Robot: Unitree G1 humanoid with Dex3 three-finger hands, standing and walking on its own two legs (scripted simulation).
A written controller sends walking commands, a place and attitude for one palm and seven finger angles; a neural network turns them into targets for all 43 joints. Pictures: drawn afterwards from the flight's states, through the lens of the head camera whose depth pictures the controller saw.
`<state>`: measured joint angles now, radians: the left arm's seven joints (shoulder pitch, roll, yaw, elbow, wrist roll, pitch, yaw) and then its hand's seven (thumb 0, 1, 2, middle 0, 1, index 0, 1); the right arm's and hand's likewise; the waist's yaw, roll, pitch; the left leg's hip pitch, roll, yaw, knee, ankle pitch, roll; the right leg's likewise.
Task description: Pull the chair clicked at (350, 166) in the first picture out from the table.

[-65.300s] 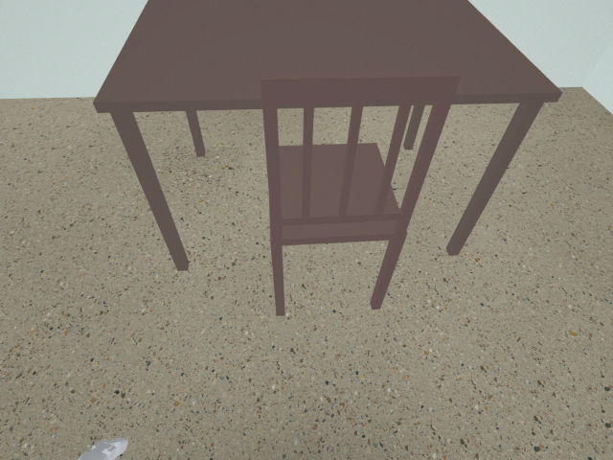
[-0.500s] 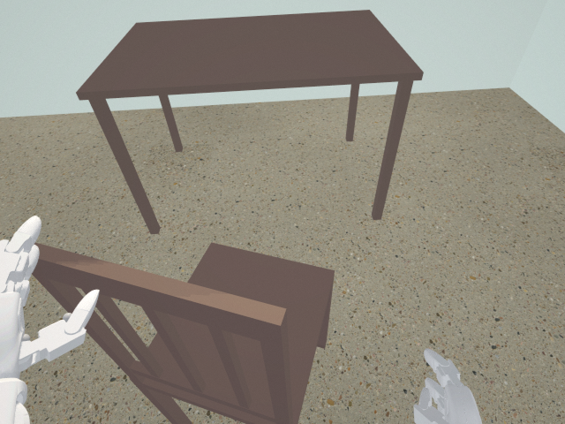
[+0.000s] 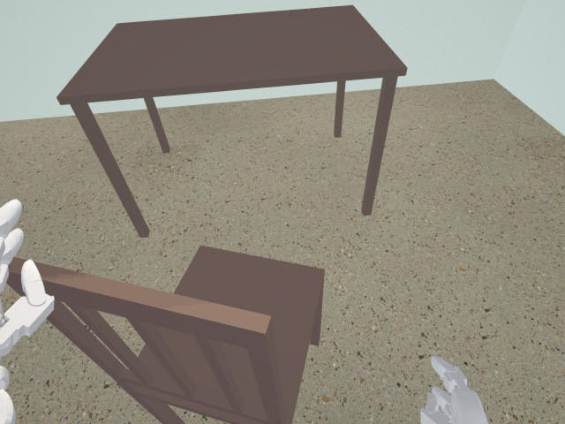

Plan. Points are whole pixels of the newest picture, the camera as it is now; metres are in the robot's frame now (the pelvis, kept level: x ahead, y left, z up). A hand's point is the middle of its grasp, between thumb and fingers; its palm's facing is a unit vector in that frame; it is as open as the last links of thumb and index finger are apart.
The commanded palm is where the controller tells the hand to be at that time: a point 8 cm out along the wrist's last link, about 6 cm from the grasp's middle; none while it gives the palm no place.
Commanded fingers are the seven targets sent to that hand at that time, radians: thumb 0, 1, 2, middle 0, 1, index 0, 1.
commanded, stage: step back with the hand held close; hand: left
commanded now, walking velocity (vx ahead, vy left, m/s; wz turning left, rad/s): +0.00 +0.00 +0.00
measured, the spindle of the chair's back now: (169, 360) +0.23 +0.23 -0.08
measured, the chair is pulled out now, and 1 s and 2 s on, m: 0.72 0.72 0.72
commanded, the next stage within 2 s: stop stepping back and stand still in 1.90 s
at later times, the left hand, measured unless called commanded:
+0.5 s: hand (38, 325) +0.17 +0.28 +0.15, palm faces +0.36 -0.76 -0.54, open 7.4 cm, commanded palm +0.10 +0.32 +0.17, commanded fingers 0.00 0.90 0.90 -0.20 -0.30 -0.20 -0.30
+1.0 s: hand out of the picture +0.11 +0.29 +0.16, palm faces +0.46 -0.74 -0.49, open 7.4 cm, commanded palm +0.04 +0.32 +0.17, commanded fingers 0.00 0.90 0.90 -0.20 -0.30 -0.20 -0.30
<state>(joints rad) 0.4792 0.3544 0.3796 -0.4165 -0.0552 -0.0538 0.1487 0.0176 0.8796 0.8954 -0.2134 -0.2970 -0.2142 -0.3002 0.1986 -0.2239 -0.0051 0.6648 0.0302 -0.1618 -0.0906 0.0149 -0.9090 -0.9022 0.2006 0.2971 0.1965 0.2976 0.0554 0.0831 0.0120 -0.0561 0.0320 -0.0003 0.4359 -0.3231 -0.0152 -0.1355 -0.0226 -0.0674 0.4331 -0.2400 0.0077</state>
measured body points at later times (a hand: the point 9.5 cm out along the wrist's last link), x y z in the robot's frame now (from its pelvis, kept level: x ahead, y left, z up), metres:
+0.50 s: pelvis -0.04 +0.02 +0.00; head -0.01 +0.01 +0.45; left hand +0.14 +0.32 +0.18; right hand +0.12 -0.23 -0.09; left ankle -0.05 +0.13 -0.74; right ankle +0.00 -0.12 -0.74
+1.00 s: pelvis -0.10 +0.02 -0.01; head -0.07 +0.03 +0.44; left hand +0.08 +0.32 +0.18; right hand +0.06 -0.22 -0.09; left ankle -0.05 +0.13 -0.74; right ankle +0.00 -0.12 -0.74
